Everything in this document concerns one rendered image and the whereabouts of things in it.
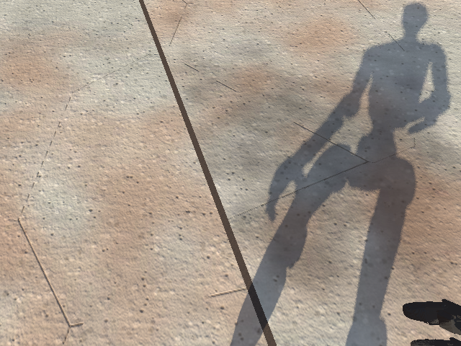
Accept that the robot right hand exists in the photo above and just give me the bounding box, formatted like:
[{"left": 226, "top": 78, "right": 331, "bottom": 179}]
[{"left": 403, "top": 299, "right": 461, "bottom": 346}]

